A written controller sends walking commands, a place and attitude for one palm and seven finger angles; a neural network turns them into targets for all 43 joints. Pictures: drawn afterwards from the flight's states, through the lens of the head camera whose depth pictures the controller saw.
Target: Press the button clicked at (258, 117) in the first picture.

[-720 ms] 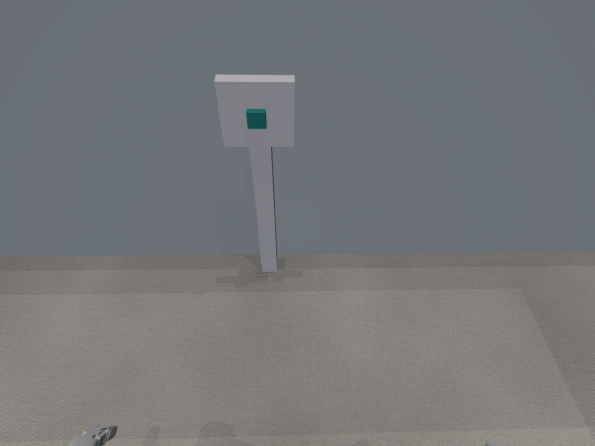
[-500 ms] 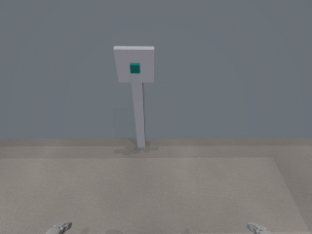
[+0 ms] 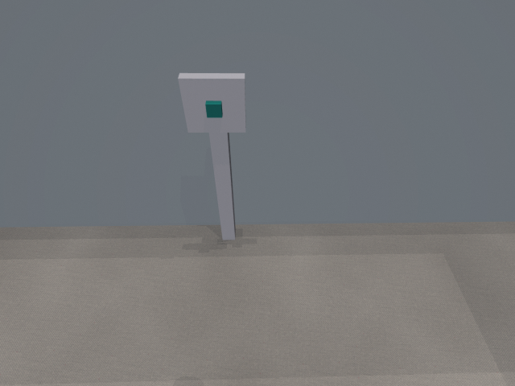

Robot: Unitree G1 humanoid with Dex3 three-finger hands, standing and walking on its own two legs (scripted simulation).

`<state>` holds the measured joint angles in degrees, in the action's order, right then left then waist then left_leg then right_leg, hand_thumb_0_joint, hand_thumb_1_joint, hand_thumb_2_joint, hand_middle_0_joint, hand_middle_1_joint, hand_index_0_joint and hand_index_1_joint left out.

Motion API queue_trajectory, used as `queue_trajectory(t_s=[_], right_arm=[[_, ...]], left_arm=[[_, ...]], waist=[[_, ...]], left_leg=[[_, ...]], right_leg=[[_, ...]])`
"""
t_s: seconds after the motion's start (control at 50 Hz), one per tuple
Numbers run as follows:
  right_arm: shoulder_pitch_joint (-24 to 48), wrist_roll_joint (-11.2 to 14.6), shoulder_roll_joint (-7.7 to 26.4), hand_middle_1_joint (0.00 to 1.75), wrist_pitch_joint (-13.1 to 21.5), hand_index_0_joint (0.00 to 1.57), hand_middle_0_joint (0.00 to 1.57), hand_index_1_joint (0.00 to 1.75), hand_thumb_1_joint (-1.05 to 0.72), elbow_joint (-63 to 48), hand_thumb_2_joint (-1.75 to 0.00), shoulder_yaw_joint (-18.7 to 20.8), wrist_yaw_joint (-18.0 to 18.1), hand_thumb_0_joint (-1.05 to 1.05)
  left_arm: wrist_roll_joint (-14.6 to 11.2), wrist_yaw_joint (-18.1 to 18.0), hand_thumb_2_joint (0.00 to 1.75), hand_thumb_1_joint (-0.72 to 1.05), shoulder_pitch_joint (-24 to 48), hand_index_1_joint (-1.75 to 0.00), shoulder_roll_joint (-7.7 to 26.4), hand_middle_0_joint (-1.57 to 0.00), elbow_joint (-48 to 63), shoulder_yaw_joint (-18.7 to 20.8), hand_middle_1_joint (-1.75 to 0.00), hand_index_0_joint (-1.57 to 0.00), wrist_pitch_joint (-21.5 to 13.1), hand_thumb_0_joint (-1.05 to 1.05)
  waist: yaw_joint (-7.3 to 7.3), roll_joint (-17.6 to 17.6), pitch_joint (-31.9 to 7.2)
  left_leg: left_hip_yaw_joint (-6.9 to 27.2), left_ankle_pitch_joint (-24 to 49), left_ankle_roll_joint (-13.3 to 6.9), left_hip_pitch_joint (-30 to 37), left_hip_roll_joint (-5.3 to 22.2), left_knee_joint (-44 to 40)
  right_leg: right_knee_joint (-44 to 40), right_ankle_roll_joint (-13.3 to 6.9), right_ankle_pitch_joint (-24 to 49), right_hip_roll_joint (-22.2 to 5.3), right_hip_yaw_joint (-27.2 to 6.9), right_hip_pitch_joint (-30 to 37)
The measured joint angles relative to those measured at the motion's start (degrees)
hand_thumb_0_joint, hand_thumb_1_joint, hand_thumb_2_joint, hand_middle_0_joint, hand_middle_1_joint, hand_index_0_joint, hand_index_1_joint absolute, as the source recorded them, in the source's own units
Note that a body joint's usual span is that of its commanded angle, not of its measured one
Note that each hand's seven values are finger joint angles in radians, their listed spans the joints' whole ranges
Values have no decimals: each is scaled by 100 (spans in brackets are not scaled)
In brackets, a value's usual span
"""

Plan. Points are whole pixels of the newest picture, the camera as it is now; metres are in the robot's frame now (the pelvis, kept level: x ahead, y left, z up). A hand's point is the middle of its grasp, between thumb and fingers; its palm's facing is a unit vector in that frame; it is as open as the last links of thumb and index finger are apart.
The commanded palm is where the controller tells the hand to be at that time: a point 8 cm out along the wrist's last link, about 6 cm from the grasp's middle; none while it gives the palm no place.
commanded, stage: stand and wait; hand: left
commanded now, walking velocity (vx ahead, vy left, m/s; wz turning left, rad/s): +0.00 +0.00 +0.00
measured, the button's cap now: (214, 108) +0.83 +0.17 -0.03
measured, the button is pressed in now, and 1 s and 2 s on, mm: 0 0 0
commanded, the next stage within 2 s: look at it before walking up in 0.20 s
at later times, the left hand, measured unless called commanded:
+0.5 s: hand out of the picture +0.06 +0.23 -0.16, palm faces -0.02 -0.95 -0.31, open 7.4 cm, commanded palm none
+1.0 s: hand out of the picture +0.05 +0.23 -0.16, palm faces -0.02 -0.95 -0.32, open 7.4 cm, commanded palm none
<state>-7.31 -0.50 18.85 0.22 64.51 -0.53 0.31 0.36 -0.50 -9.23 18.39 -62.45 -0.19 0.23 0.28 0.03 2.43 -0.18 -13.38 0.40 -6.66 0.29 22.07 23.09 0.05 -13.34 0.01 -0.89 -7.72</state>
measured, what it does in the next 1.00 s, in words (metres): stands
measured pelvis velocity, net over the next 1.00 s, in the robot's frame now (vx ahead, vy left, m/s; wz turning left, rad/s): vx -0.01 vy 0.00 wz -0.01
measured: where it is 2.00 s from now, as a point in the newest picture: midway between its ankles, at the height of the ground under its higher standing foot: outside the picture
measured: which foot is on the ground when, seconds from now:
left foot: down 0.00-1.00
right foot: down 0.00-1.00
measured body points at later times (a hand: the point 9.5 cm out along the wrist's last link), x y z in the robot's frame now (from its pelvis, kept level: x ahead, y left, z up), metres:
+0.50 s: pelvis -0.01 +0.00 +0.00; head -0.01 +0.00 +0.45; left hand +0.06 +0.28 -0.14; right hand +0.05 -0.29 -0.14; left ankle -0.01 +0.12 -0.74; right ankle -0.01 -0.12 -0.74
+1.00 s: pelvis -0.01 +0.00 +0.00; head -0.01 -0.01 +0.45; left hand +0.05 +0.28 -0.14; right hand +0.05 -0.29 -0.14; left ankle -0.01 +0.12 -0.74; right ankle -0.01 -0.12 -0.74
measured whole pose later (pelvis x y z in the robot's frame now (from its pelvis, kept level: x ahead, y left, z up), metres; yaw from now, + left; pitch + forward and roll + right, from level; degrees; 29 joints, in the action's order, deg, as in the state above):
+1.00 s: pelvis -0.01 +0.00 +0.00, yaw +0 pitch -2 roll +0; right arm -7.7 -0.5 17.9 0.8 64.9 -0.6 0.3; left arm 0.6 -0.5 -9.6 17.6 -63.1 -0.1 -0.2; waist 0.1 -0.2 1.9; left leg -0.4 -11.5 0.7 -6.8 0.6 20.3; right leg 21.5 -0.2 -11.5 0.3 -1.1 -8.1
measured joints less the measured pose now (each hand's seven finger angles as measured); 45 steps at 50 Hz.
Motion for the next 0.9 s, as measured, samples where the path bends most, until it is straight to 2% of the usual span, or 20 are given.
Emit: queue_trajectory(t_s=[0.36, 0.9], right_arm=[[-11, -7, -109, 30, 37, 20, 21, 30, -91, 32, -90, -7, -15, 1], [-40, 0, -92, 30, 46, 20, 21, 30, -91, 38, -90, -7, -2, 1]], left_arm=[[12, 2, 90, 90, 67, -30, -99, -20, 22, -10, -30, -21, -44, 1], [18, 2, 90, 90, -38, -30, -79, -20, -56, 6, -30, -21, -37, 1]], waist=[[17, -3, -81], [-14, -12, -48]], left_leg=[[-14, 118, 34, -50, 38, -72], [-21, 181, 28, -28, 32, -163]], right_leg=[[-66, -28, 124, 37, -14, -62], [-154, -20, 187, 31, -21, -44]])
